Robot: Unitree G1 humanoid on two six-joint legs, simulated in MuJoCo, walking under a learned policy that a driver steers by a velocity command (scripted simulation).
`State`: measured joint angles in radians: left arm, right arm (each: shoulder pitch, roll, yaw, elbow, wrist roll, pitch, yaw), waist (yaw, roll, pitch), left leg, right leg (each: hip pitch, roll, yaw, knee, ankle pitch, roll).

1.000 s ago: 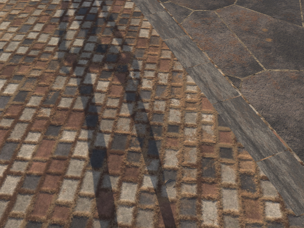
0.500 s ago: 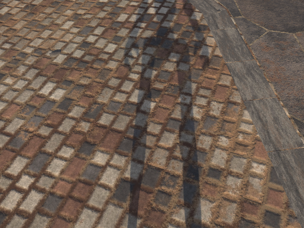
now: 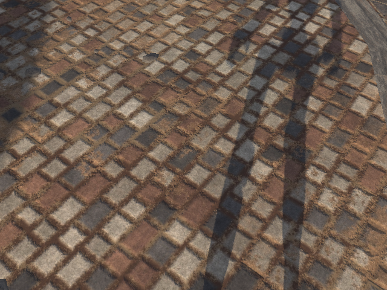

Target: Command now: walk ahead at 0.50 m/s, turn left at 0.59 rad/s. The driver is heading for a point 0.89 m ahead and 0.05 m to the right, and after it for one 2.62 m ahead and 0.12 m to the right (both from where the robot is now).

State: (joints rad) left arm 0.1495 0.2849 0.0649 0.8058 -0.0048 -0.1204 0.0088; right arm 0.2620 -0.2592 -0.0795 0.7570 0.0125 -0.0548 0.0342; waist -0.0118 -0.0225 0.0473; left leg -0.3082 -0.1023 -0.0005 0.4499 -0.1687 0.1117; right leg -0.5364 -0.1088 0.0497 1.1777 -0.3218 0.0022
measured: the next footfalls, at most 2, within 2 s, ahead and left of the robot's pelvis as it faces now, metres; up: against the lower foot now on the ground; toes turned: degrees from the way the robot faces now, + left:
right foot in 0.36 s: +0.39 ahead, -0.13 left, +0.00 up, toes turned +7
left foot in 0.90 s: +0.64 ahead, +0.15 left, +0.00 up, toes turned +9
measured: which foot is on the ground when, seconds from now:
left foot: down 0.00-0.38, up 0.40-0.88, down 0.90-1.00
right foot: up 0.00-0.34, down 0.36-0.92, up 0.94-1.00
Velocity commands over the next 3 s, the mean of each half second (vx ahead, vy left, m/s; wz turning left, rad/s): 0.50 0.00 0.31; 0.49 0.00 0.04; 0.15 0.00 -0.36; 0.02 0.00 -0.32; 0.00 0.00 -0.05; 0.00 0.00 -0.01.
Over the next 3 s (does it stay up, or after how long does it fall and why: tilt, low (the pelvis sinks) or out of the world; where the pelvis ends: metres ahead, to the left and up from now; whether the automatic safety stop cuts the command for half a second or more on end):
stays up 0.69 0.04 0.00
